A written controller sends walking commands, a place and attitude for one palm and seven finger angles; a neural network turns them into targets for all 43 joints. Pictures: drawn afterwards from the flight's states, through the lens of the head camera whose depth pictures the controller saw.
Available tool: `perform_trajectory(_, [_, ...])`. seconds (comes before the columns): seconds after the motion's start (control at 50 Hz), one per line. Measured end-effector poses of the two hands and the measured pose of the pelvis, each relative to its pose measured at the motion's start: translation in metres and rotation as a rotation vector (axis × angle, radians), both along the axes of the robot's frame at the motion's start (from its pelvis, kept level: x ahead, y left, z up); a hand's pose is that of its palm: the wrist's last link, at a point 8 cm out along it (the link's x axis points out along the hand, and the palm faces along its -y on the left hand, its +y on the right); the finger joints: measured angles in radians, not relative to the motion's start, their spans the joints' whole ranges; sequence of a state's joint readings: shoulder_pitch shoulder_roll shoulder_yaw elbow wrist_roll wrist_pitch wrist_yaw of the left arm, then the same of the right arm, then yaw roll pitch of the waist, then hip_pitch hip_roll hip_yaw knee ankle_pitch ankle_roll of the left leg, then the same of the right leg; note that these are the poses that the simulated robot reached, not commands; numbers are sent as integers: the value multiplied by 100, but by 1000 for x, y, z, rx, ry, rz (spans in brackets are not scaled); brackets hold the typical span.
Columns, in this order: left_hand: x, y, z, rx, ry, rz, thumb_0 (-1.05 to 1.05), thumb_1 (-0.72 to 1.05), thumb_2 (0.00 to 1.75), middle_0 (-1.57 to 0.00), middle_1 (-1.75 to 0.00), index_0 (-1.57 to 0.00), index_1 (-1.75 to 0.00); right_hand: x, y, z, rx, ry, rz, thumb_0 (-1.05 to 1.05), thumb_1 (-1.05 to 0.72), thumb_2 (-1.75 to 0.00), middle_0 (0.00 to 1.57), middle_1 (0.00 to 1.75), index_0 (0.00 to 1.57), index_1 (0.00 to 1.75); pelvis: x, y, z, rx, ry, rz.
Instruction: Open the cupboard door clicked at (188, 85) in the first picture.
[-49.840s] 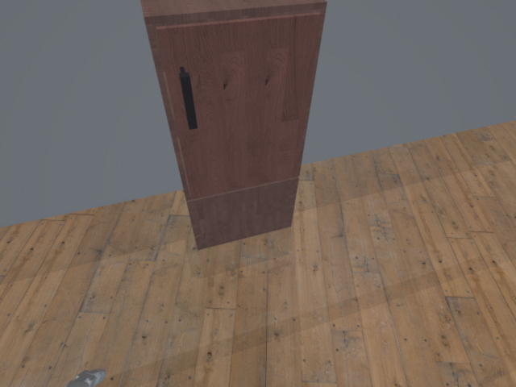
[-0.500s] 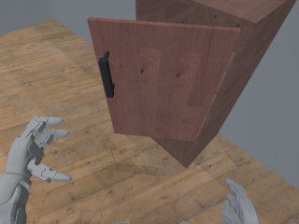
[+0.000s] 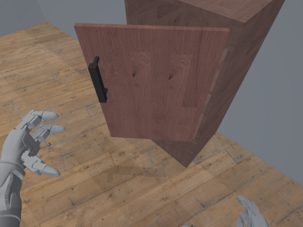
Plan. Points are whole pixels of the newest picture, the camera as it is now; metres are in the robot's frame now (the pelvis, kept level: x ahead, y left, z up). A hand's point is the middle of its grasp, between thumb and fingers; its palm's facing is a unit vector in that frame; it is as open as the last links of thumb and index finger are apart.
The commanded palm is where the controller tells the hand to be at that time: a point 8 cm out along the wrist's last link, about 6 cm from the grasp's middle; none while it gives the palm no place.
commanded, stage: raise the hand with hooked fingers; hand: left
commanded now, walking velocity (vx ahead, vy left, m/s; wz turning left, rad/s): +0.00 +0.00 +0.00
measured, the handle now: (100, 80) +0.55 +0.20 +0.06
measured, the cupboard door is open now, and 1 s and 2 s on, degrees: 39 39 39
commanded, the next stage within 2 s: move the hooked fingers beside the handle in 0.30 s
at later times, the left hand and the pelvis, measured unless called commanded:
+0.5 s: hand (45, 144) +0.29 +0.27 +0.08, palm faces +0.03 -1.00 -0.04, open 14.0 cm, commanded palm +0.27 +0.32 +0.08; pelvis +0.00 +0.00 +0.00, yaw +1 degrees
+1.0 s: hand (60, 119) +0.37 +0.27 +0.08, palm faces +0.00 -1.00 -0.04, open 14.0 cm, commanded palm +0.35 +0.32 +0.07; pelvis +0.00 +0.00 +0.00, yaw +0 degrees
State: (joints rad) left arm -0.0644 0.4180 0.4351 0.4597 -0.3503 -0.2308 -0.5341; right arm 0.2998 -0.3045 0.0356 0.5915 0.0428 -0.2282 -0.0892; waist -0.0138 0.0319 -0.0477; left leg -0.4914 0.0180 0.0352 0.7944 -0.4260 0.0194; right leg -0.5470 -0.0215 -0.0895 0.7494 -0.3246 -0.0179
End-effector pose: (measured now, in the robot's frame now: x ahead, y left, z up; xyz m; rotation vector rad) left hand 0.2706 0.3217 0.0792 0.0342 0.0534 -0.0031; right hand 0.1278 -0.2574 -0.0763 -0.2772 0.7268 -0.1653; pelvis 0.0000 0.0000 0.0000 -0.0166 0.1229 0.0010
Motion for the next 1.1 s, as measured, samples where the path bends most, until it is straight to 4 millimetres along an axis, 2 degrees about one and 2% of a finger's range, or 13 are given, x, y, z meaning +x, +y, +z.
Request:
perform_trajectory(0.12, [-3, 0, -1, 6, -30, 39, -1, -50, 30, -30, -120, -30, -120, -1, -1, 2, -3, 3, 1, 1, -90, -90, 21, 30, 20, 30, -1, -2, 0, 2, -4, -1])
perform_trajectory(0.48, [-5, 5, 2, 5, -20, 33, -1, -50, 30, -30, -120, -30, -120, 13, 15, 0, 23, -27, 35, 1, -90, -90, 21, 30, 20, 30, -3, 1, 1, 1, -9, 9])
perform_trajectory(0.62, [21, 2, -2, -6, -19, 20, -1, -50, 30, -30, -120, -30, -120, 6, 12, -5, -2, 12, 33, 1, -90, -90, 21, 30, 20, 30, -8, 1, -2, 0, 1, 17])
perform_trajectory(0.78, [51, -1, 1, -8, -23, 0, -1, -50, 30, -30, -120, -30, -120, -16, 4, -9, -5, 74, -20, 1, -90, -90, 21, 30, 20, 30, -4, 2, -2, 2, 26, 2])
perform_trajectory(0.88, [64, 3, -7, -7, 15, 15, -1, -50, 30, -30, -120, -30, -120, -33, -1, -14, -14, 139, -44, 1, -90, -90, 21, 30, 20, 30, -4, 2, -3, 1, 44, -3])
perform_trajectory(0.96, [72, 0, -4, 9, -15, 2, -1, -50, 30, -30, -120, -30, -119, -45, -4, -17, -19, 190, -63, 1, -90, -90, 21, 30, 20, 30, -2, 4, -4, -1, 57, -7])
perform_trajectory(1.1, [92, 1, -6, -22, -10, 5, -1, -50, 30, -30, -120, -30, -120, -55, -4, -21, -20, 243, -88, 1, -90, -90, 21, 30, 20, 30, 0, 4, -5, -2, 74, -8])
